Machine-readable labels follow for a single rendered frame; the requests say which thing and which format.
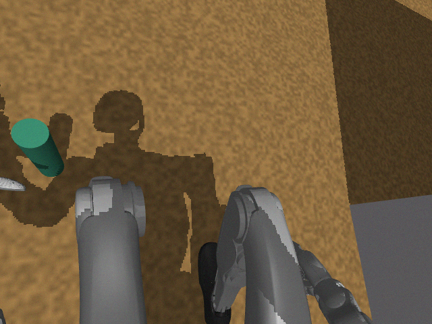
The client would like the left robot hand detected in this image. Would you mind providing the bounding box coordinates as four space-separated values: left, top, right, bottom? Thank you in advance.
0 177 26 191

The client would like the right robot hand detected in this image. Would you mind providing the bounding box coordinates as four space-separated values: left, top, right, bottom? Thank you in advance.
293 241 332 296

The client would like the right robot foot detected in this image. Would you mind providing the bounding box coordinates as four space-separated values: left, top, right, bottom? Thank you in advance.
198 242 231 324

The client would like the right robot arm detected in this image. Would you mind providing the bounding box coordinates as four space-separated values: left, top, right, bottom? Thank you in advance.
313 278 374 324

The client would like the can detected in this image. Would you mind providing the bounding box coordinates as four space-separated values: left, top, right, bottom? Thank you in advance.
11 119 64 177

